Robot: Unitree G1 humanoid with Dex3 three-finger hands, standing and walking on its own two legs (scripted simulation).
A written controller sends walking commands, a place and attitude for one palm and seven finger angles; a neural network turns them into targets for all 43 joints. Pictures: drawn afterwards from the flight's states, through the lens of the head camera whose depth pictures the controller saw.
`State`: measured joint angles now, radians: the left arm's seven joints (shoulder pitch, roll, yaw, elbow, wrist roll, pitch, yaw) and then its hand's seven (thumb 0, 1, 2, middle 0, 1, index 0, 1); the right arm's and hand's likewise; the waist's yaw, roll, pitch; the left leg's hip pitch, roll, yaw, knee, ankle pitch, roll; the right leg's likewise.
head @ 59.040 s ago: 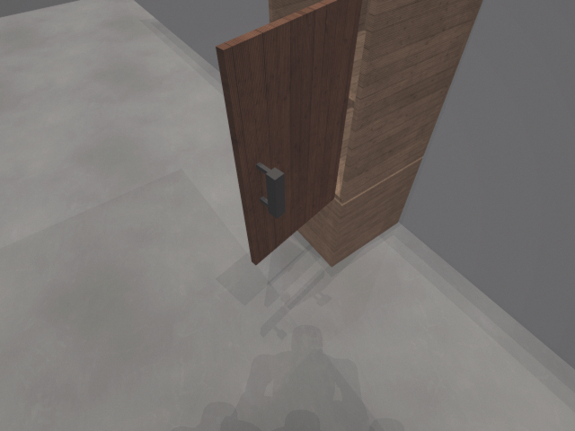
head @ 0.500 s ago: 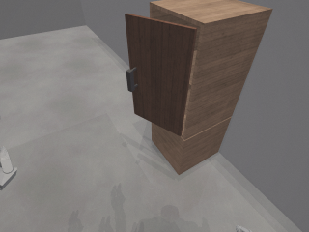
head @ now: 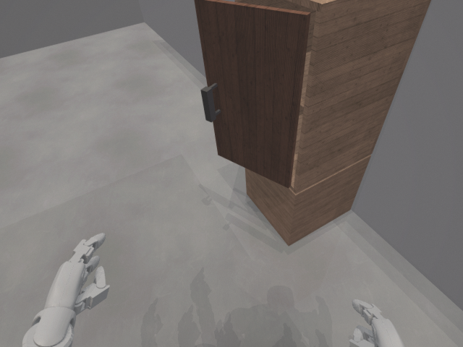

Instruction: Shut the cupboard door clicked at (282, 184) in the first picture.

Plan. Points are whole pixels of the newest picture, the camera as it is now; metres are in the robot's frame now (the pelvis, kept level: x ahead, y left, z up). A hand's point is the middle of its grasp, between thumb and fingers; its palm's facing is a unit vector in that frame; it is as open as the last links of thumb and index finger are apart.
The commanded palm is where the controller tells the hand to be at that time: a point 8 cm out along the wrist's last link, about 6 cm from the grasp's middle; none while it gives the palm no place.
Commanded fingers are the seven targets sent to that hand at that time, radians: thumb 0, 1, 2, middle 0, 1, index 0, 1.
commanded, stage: let the arm hang, fingers relaxed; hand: left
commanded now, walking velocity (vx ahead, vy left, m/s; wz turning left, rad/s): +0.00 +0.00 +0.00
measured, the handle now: (212, 102) +0.88 +0.12 -0.04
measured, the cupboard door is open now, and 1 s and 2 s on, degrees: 23 23 23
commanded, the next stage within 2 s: look to check the result in 0.96 s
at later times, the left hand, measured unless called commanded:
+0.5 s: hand out of the picture -0.08 +0.22 -0.15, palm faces +0.04 -0.97 -0.24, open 7.3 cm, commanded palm none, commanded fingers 0.00 0.90 0.90 -0.20 -0.30 -0.20 -0.30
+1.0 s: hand out of the picture -0.02 +0.20 -0.16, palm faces +0.00 -0.99 -0.17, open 7.4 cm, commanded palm none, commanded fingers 0.00 0.90 0.90 -0.20 -0.30 -0.20 -0.30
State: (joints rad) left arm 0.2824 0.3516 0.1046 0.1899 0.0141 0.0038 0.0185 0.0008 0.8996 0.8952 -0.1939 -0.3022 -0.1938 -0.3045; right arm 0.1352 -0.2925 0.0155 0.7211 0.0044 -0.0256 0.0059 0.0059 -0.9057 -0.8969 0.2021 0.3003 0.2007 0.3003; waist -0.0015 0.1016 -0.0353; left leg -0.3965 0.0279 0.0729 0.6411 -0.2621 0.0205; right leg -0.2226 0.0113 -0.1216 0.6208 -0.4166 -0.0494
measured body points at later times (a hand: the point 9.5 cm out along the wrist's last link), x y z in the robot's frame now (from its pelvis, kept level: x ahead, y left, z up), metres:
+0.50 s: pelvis -0.02 +0.02 +0.02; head -0.01 +0.02 +0.47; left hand -0.08 +0.27 -0.14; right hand -0.02 -0.21 -0.14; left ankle +0.05 +0.11 -0.72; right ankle -0.05 -0.08 -0.72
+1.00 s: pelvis -0.01 +0.03 +0.02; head -0.01 +0.04 +0.47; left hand -0.02 +0.25 -0.14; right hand -0.01 -0.20 -0.14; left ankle +0.05 +0.11 -0.72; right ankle -0.05 -0.08 -0.72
